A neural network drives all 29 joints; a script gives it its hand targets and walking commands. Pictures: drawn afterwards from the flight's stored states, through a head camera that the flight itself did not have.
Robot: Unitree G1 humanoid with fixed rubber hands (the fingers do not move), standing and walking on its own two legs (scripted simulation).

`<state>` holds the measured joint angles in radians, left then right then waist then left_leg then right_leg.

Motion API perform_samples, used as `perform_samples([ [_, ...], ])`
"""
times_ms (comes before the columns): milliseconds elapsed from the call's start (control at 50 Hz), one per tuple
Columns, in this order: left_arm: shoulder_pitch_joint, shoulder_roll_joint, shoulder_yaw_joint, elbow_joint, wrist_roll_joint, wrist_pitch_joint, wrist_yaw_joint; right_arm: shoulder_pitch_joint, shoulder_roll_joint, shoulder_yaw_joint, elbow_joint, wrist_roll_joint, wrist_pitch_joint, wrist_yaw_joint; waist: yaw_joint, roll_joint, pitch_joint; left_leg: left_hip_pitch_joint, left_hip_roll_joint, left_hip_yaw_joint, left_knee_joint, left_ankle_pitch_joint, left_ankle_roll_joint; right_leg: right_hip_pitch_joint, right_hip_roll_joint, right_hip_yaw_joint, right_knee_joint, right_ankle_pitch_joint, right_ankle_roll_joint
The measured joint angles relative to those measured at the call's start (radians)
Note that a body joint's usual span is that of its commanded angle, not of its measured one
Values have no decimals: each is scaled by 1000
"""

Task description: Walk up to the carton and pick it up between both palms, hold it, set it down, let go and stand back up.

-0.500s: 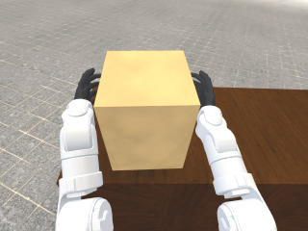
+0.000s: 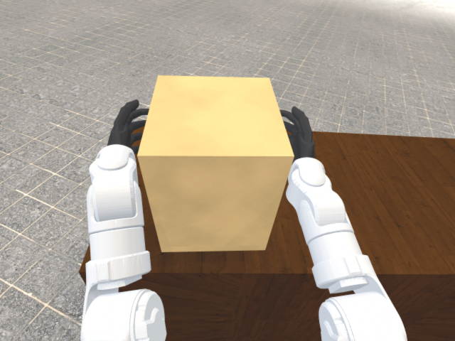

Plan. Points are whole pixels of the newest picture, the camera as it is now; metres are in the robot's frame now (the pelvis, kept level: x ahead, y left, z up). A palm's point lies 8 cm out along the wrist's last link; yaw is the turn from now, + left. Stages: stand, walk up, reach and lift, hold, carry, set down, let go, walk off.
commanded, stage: hold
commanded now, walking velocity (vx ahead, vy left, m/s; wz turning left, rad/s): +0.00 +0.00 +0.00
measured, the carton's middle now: (214, 167) +0.39 +0.00 +0.14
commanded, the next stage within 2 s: none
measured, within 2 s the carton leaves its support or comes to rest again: neither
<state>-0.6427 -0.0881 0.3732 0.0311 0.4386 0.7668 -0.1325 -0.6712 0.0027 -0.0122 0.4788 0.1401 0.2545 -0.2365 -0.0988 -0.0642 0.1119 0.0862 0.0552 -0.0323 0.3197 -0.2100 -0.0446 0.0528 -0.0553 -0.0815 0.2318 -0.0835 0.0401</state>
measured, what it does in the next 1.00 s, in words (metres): stands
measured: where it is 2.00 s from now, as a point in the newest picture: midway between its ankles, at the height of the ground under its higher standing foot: outside the picture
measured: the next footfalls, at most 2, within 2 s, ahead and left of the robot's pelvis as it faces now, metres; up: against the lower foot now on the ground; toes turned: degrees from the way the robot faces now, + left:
none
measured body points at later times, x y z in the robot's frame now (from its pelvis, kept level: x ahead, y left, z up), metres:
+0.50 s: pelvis +0.00 -0.01 +0.00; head -0.05 +0.01 +0.45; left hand +0.36 +0.16 +0.20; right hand +0.37 -0.14 +0.20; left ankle +0.00 +0.14 -0.75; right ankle +0.04 -0.15 -0.75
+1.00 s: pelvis +0.00 -0.01 +0.00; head -0.04 +0.02 +0.45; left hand +0.37 +0.15 +0.20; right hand +0.37 -0.15 +0.20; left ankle +0.00 +0.14 -0.75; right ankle +0.04 -0.15 -0.75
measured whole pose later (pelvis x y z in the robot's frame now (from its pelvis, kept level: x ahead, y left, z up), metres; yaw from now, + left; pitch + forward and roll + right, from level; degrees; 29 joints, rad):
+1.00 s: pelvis +0.00 -0.01 +0.00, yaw -1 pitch -12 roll -1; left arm -0.65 -0.10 0.40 0.05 0.45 0.77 -0.13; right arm -0.69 -0.01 0.00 0.50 0.15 0.27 -0.24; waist -0.09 -0.05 0.11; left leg 0.11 0.07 -0.02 0.30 -0.20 -0.05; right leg 0.06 -0.04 -0.07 0.24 -0.09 0.03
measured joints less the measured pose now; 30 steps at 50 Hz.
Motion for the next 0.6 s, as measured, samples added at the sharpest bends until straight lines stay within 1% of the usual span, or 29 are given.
perform_samples([
  [60, 10, -3, -10, -6, -3, 0, 6, 12, -3, 2, -7, 0, -1, 3, -2, 0, -5, -2, 1, 0, 3, -4, 1, 0, 2, 0, -4, -1, 0],
  [180, 44, -13, -30, -51, -9, 3, 17, 38, -12, 15, -41, 24, -6, 4, -12, 4, -4, 6, 7, -4, 10, -14, -3, 15, 7, -5, -6, -7, -1],
  [420, 74, -21, -18, -77, -26, 4, 15, 52, -17, 41, -77, 41, 19, -12, 5, 26, -3, 17, 10, -7, 5, -7, -6, 22, 9, -7, 1, -7, -4],
  [480, 51, -16, -2, -50, -22, 0, 8, 35, -7, 27, -60, 19, 24, -11, 13, 24, -2, 19, 7, -9, 0, 1, -5, 19, 6, -9, 7, -6, -5],
  [540, 13, -7, 18, 4, -7, 3, -4, 8, 8, 2, -15, -13, 30, -5, 23, 19, -3, 16, 4, -5, -10, 11, -3, 6, 3, -5, 18, -5, -7],
  [600, -14, 3, 25, 45, 0, 5, -8, -10, 16, -16, 23, -33, 27, 0, 24, 17, -5, 3, 2, -5, -12, 18, -4, -11, 1, -5, 24, -4, -9],
])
